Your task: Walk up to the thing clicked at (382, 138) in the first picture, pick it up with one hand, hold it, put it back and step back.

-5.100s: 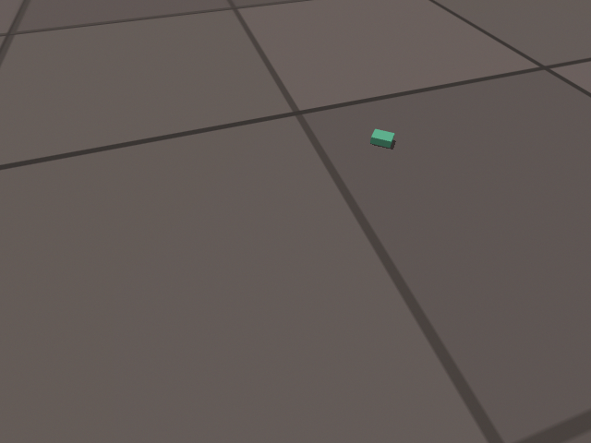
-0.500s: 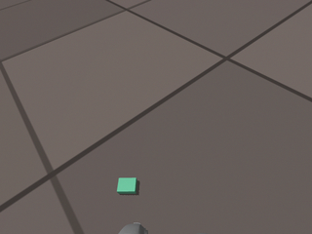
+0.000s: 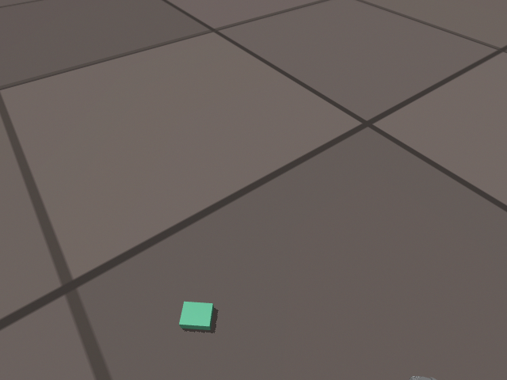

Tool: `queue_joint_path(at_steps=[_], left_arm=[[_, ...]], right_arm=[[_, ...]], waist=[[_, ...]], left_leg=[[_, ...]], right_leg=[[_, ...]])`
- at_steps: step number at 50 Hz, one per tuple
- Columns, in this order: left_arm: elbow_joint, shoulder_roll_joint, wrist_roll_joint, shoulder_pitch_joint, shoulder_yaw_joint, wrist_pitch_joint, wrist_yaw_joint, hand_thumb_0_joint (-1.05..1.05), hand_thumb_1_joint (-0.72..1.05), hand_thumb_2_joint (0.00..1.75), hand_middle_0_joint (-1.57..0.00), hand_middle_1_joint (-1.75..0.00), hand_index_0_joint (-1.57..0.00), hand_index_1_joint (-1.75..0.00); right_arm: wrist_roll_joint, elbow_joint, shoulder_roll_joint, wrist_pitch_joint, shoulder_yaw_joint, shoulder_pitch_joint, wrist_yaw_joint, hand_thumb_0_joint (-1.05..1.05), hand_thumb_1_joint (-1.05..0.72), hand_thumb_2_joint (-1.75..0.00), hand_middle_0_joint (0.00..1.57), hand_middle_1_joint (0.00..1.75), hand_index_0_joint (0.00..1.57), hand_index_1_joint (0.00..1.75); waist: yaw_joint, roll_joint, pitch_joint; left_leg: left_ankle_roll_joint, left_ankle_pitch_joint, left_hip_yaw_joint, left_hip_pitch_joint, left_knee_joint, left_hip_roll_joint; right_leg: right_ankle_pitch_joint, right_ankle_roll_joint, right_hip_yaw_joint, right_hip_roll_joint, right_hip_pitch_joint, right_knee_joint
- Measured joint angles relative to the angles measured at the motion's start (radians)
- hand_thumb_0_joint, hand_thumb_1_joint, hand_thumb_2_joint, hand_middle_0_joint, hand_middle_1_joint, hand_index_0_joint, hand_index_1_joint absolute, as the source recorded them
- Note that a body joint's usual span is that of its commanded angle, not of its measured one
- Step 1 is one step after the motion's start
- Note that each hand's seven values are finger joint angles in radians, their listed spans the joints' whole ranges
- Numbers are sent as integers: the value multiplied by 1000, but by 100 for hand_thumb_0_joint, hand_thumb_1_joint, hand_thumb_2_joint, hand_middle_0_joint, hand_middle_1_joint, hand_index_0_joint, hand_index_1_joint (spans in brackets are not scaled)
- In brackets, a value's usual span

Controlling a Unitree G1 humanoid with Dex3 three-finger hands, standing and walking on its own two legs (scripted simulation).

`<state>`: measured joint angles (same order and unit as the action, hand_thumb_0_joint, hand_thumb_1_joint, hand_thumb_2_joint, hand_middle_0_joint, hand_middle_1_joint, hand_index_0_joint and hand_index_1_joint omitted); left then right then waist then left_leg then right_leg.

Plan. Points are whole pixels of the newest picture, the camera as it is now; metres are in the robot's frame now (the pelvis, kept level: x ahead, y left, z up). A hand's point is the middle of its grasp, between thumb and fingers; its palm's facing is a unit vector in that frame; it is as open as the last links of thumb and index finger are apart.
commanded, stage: walk up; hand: left
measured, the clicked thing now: (197, 315) +0.49 +0.23 -0.75
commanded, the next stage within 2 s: stand in 1.26 s
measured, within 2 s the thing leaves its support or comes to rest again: neither
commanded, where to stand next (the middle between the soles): +0.09 +0.00 m, yaw -2 degrees
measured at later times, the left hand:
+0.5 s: hand out of the picture +0.12 +0.24 -0.14, palm faces -0.02 -0.94 -0.33, open 7.4 cm
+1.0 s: hand out of the picture +0.11 +0.25 -0.14, palm faces -0.02 -0.94 -0.34, open 7.4 cm
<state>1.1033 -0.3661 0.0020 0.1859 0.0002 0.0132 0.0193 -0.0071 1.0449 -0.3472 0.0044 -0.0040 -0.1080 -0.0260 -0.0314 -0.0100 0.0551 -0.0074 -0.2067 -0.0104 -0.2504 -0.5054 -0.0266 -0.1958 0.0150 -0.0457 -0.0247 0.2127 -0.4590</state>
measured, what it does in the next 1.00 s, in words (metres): stands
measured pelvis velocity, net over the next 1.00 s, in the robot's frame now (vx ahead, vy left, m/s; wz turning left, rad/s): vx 0.03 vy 0.00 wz -0.01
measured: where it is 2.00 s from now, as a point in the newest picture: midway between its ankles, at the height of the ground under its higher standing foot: outside the picture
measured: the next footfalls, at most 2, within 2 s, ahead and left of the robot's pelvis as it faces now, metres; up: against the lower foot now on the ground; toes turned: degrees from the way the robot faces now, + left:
none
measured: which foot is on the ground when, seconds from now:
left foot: down 0.00-1.00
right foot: down 0.00-1.00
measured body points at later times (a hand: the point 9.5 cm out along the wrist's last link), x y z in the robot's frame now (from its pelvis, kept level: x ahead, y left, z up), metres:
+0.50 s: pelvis +0.02 -0.01 +0.01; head +0.03 -0.01 +0.46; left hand +0.12 +0.29 -0.12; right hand +0.11 -0.31 -0.12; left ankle +0.04 +0.12 -0.74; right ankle +0.04 -0.13 -0.74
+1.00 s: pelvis +0.03 +0.00 +0.01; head +0.03 +0.00 +0.46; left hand +0.11 +0.30 -0.12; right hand +0.09 -0.30 -0.13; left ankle +0.04 +0.12 -0.74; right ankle +0.04 -0.13 -0.74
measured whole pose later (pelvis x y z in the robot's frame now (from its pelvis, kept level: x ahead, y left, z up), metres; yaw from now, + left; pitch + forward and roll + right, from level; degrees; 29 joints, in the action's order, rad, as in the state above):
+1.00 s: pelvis +0.03 +0.00 +0.01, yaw -1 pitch -2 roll +0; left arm 1.16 -0.34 0.01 0.08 -0.01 0.01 0.01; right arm -0.01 1.15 -0.34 0.00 0.01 -0.10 -0.02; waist 0.00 -0.01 0.05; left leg -0.01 -0.15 0.01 -0.13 -0.33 -0.02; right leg -0.16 0.02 -0.03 -0.03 0.12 -0.32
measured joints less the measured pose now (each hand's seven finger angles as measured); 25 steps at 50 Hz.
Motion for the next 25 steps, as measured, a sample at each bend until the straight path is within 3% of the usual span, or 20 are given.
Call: queue_joint_path(at_steps=[13, 25], left_arm=[[46, 15, 1, -59, 0, 15, -8, 0, 90, 90, -21, -30, -20, -30], [38, 29, 3, -127, -5, 8, -9, 0, 90, 90, -21, -30, -20, -30]], right_arm=[[10, 61, -13, -5, 10, 54, 5, 0, -91, -90, 20, 30, 21, 30], [2, 106, -13, -1, 13, 38, 10, 0, -91, -90, 20, 30, 21, 30]], waist=[[2, -33, 8], [33, -2, 1]], left_leg=[[-8, 41, 2, 73, 123, 6], [-11, 51, 10, 106, 166, 4]], right_leg=[[20, -1, -2, -5, -57, 87], [29, -2, 5, -2, -83, 122]])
